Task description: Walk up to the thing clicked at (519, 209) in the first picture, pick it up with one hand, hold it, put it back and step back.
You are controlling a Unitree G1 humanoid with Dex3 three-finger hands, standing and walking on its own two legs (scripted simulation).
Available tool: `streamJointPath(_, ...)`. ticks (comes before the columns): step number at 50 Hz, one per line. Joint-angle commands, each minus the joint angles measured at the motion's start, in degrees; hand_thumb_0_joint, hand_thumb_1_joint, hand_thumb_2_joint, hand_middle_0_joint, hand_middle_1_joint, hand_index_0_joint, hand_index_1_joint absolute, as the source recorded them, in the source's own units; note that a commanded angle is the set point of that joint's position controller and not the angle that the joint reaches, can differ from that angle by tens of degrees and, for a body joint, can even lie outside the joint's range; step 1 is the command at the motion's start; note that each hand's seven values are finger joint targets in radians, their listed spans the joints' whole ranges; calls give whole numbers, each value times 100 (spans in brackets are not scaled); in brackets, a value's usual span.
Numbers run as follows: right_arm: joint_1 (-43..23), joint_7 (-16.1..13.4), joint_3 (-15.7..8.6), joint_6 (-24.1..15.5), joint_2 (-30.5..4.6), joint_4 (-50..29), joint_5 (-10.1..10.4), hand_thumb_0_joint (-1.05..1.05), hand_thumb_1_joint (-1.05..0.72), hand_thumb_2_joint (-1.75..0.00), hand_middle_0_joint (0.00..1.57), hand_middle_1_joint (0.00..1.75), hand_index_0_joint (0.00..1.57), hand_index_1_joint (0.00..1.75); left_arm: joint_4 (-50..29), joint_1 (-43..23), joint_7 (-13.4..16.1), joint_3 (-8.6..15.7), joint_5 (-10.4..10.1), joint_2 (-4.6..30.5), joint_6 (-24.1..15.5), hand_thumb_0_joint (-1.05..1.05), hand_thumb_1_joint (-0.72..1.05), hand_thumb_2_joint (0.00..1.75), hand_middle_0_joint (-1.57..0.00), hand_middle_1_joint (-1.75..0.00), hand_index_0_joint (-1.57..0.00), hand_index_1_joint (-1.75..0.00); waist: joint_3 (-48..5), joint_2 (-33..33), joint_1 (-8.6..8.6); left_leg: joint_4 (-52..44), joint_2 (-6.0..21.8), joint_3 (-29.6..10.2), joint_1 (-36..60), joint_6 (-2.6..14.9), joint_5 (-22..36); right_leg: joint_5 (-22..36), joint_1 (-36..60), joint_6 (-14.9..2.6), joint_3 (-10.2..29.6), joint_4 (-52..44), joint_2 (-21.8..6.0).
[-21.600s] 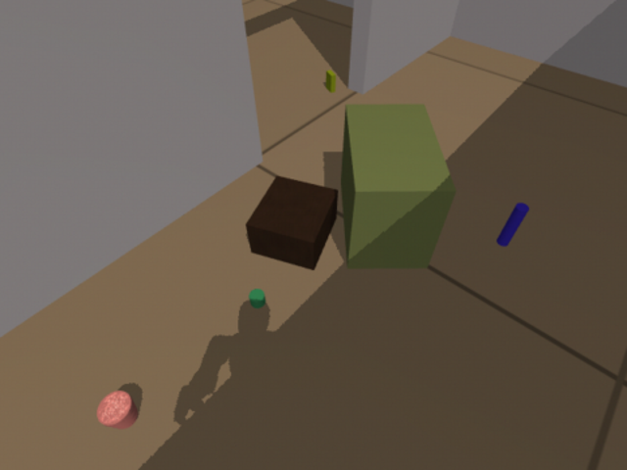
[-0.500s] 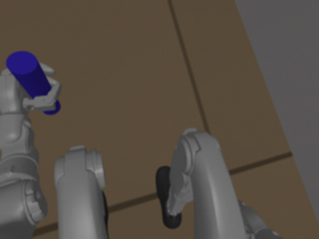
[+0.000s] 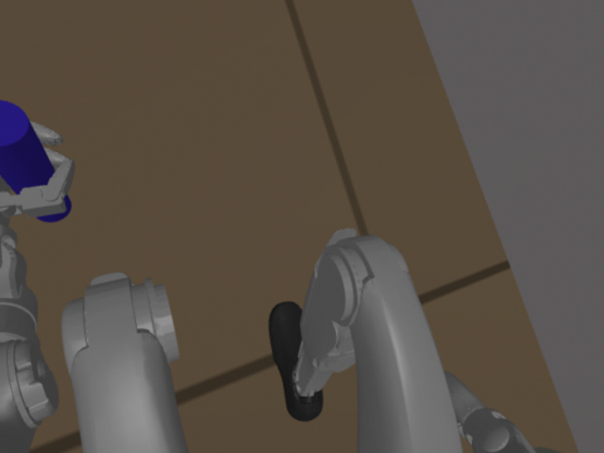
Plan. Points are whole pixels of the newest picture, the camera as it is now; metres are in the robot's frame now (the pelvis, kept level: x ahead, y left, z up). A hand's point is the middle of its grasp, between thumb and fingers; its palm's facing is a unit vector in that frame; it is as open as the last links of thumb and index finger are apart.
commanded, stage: lower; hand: left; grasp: from the side
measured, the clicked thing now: (30, 173) +0.46 +0.24 -0.12
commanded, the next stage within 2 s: loosen in 1.02 s
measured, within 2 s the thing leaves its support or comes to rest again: rests again in 1.32 s
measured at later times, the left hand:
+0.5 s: hand (55, 178) +0.47 +0.23 -0.16, palm faces +0.13 -0.99 -0.01, open 6.2 cm
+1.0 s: hand (62, 183) +0.47 +0.22 -0.18, palm faces +0.13 -0.99 -0.02, open 6.2 cm
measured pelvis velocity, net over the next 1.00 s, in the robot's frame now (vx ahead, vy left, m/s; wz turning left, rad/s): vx -0.01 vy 0.01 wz -0.09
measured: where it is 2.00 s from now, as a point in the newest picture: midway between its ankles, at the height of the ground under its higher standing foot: (233, 412)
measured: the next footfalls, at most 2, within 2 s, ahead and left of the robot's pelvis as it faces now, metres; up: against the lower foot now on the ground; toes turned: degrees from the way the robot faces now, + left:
none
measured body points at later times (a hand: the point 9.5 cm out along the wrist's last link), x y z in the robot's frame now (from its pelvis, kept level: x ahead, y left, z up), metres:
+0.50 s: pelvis +0.00 +0.01 -0.01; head +0.24 +0.15 +0.34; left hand +0.45 +0.28 -0.15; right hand +0.11 -0.26 -0.06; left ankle +0.08 +0.12 -0.27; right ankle +0.14 -0.12 -0.27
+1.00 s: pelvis -0.01 +0.01 -0.01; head +0.25 +0.17 +0.32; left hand +0.45 +0.28 -0.17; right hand +0.11 -0.25 -0.05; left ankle +0.08 +0.12 -0.27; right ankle +0.14 -0.12 -0.27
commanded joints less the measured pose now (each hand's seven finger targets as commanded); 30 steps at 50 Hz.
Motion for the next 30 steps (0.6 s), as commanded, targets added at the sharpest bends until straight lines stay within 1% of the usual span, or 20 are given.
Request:
streamJointPath(1,551,-89,-350,6,-1776,-115,-101,0,-90,-90,20,30,20,30,-942,-2038,27,5,-113,1014,-689,0,50,124,-132,-138,-132,-138,-3685,2161,-442,-1680,46,225,2267,-88,546,598,2232,-144,-327,-1044,346)
streamJointPath(4,434,-93,-245,38,-1848,-151,-172,0,-91,-90,20,30,20,30,-832,-1890,83,90,-124,1131,-759,0,48,123,-131,-137,-131,-137,-3639,2343,-412,-1711,78,108,2502,-148,671,695,2177,-153,-405,-950,343)
streamJointPath(5,431,-95,-208,49,-1891,-168,-196,0,-91,-90,20,30,20,30,-826,-1991,96,15,-125,1098,-783,0,47,123,-130,-137,-130,-136,-3566,2411,-492,-1726,82,67,2514,-159,649,687,2152,-151,-446,-943,339)
streamJointPath(6,391,-91,-197,49,-1902,-156,-213,0,-91,-91,20,30,20,30,-809,-1930,115,38,-139,1108,-803,0,47,123,-130,-136,-130,-136,-3547,2416,-461,-1698,84,67,2495,-166,668,714,2175,-158,-437,-923,352)
streamJointPath(8,364,-81,-114,49,-1918,-165,-258,0,-91,-91,20,30,20,30,-717,-1940,171,-32,-96,1087,-838,0,48,125,-132,-138,-132,-138,-3464,2445,-561,-1690,98,-9,2587,-185,778,820,2170,-144,-498,-900,349)
streamJointPath(10,326,-78,-58,70,-1931,-182,-294,0,-91,-91,20,30,20,30,-618,-1863,241,-52,-78,1117,-869,0,47,125,-131,-138,-131,-138,-3386,2403,-590,-1633,97,-9,2521,-172,834,883,2257,-134,-510,-916,365)
streamJointPath(11,247,-78,-30,72,-1948,-200,-312,0,-91,-91,20,30,20,30,-600,-1932,279,-109,-55,1128,-898,0,48,125,-132,-139,-132,-138,-3220,2368,-627,-1648,106,-47,2407,-167,706,787,2176,-130,-540,-902,363)
streamJointPath(13,193,-71,23,85,-1972,-234,-342,0,-91,-91,20,30,20,30,-617,-1938,344,-51,-69,1222,-964,0,46,126,-132,-139,-132,-139,-3210,2353,-623,-1654,120,-97,2475,-179,653,760,2196,-121,-572,-900,368)
streamJointPath(14,146,-70,42,90,-2002,-244,-359,0,-91,-91,20,30,20,30,-546,-1957,351,-167,-49,1142,-980,0,46,126,-132,-139,-132,-139,-3149,2431,-691,-1688,141,-165,2596,-205,650,755,2074,-121,-609,-869,362)
streamJointPath(15,161,-69,71,99,-2040,-241,-379,0,-90,-90,20,30,20,30,-568,-2064,386,-142,-29,1249,-1002,0,48,127,-132,-140,-133,-140,-3098,2504,-747,-1708,149,-202,2606,-215,641,762,2092,-118,-635,-859,364)
streamJointPath(16,109,-65,95,109,-2044,-251,-393,0,-90,-90,20,30,20,30,-499,-1888,398,-139,-36,1242,-1015,0,48,127,-133,-140,-133,-140,-3129,2470,-689,-1678,151,-206,2631,-217,654,774,2119,-117,-634,-860,382)
streamJointPath(17,119,-71,135,115,-2037,-253,-412,0,-90,-90,20,30,20,30,-508,-1943,415,-141,-38,1329,-1044,0,48,127,-132,-139,-132,-139,-3197,2458,-715,-1616,139,-177,2615,-204,706,833,2250,-110,-631,-895,402)
streamJointPath(18,73,-79,164,112,-2052,-270,-414,0,-90,-90,20,30,20,30,-456,-2009,438,-187,-46,1288,-1065,0,50,127,-131,-139,-131,-139,-3057,2437,-761,-1625,140,-219,2554,-205,661,812,2178,-104,-657,-879,391)
streamJointPath(20,27,-75,228,132,-2059,-287,-445,0,-90,-91,20,30,20,30,-464,-1978,522,-106,-45,1454,-1109,0,50,128,-131,-139,-131,-139,-3008,2425,-713,-1608,139,-214,2452,-194,630,790,2271,-109,-656,-899,414)
streamJointPath(23,-58,-70,303,144,-2087,-334,-493,0,-90,-90,20,30,20,30,-390,-1999,594,-165,-34,1447,-1184,0,50,129,-132,-140,-132,-139,-2947,2471,-806,-1638,163,-301,2566,-225,606,783,2238,-95,-736,-894,430)
streamJointPath(24,-64,-70,319,142,-2094,-323,-510,0,-90,-90,20,30,20,30,-348,-1909,606,-157,-23,1506,-1208,0,50,129,-130,-139,-130,-139,-2968,2525,-785,-1608,159,-277,2582,-220,621,820,2310,-99,-716,-902,445)
streamJointPath(25,-72,-86,339,152,-2102,-313,-521,0,-90,-90,20,30,20,30,-319,-1908,610,-240,7,1439,-1209,0,55,131,-131,-140,-132,-140,-2905,2529,-841,-1627,172,-322,2643,-230,702,885,2280,-87,-743,-890,428)
streamJointPath(27,-165,-85,391,160,-2106,-331,-548,0,-89,-90,20,30,20,30,-268,-1899,646,-221,44,1545,-1247,0,54,130,-131,-140,-132,-140,-2826,2487,-839,-1603,189,-356,2614,-229,711,895,2253,-82,-762,-880,446)
streamJointPath(28,-93,-77,413,179,-2119,-335,-561,0,-90,-90,20,30,20,30,-219,-1904,672,-197,32,1571,-1257,0,52,131,-133,-141,-133,-141,-2848,2531,-877,-1614,183,-359,2633,-234,723,904,2355,-78,-771,-901,452)
streamJointPath(30,-174,-73,464,192,-2128,-368,-573,0,-90,-90,20,30,20,30,-164,-1819,710,-145,-5,1649,-1294,0,52,130,-131,-139,-131,-140,-2807,2397,-844,-1578,181,-370,2469,-211,648,861,2437,-76,-785,-916,481)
